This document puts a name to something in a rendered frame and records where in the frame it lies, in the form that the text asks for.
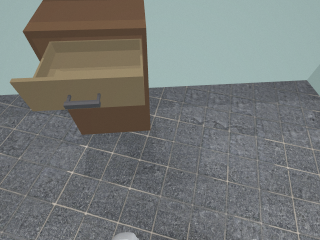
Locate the cabinet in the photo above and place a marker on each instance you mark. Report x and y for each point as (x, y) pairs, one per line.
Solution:
(84, 20)

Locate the handle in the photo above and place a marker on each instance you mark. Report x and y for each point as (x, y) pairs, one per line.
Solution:
(82, 104)

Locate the drawer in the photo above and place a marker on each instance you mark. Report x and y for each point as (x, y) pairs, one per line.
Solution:
(83, 69)

